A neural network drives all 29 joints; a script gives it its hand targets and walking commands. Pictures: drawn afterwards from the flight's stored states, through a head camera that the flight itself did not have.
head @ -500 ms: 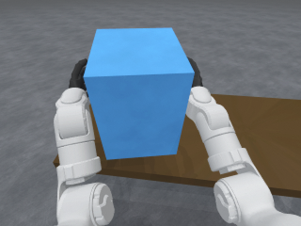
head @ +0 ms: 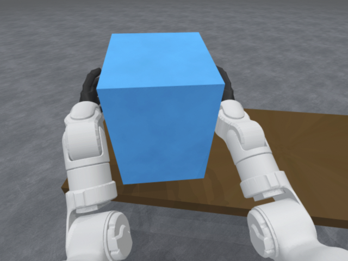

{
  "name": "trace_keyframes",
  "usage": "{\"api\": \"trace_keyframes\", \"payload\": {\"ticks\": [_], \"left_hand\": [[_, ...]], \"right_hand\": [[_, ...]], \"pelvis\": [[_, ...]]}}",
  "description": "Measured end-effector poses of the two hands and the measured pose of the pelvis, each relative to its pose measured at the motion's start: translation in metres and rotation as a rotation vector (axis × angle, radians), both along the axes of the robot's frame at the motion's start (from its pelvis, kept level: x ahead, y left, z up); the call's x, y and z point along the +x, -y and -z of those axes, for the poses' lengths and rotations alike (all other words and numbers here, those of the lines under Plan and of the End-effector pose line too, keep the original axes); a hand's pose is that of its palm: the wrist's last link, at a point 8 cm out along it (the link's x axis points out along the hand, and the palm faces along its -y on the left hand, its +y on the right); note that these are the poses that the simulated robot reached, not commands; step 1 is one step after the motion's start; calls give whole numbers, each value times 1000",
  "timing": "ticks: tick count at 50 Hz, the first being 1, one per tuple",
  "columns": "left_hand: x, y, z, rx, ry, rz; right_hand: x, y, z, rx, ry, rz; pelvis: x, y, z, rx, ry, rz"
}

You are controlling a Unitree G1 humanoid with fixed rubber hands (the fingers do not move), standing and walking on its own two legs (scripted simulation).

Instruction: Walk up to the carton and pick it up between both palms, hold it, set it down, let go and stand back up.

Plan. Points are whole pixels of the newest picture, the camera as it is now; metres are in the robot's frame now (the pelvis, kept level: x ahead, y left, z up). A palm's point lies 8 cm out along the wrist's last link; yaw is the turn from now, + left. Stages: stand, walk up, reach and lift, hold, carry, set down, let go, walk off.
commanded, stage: hold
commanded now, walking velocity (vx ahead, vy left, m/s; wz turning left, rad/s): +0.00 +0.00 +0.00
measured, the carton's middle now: (160, 109) +0.38 +0.01 +0.22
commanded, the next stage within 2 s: none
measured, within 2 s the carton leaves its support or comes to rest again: neither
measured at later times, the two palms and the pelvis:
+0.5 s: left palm (91, 106) +0.36 +0.15 +0.25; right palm (223, 102) +0.37 -0.13 +0.23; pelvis +0.00 +0.00 +0.00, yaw +0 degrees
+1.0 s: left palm (91, 106) +0.36 +0.15 +0.25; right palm (223, 102) +0.37 -0.13 +0.23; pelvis +0.00 +0.00 +0.00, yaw +0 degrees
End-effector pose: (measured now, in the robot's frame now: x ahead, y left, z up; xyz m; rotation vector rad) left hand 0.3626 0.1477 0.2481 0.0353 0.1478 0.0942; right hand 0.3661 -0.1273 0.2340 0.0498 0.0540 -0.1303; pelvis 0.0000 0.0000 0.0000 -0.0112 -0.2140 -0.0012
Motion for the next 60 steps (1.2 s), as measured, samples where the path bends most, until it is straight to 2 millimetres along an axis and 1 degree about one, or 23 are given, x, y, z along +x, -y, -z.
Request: {"api": "trace_keyframes", "payload": {"ticks": [60], "left_hand": [[0, 0, 0, 0, 0, 0]], "right_hand": [[0, 0, 0, 0, 0, 0]], "pelvis": [[0, 0, 0, 0, 0, -1]]}}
